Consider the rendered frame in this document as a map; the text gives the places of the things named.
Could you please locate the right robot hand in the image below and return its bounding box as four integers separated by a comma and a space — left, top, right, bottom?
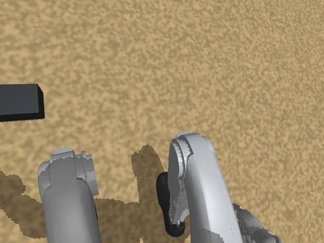
233, 203, 264, 243

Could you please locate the carton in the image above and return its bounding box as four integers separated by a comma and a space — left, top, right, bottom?
0, 84, 45, 122

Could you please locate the right robot foot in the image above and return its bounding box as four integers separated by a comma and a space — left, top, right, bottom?
156, 172, 185, 237

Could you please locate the right robot arm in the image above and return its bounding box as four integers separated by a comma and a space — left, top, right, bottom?
251, 229, 282, 243

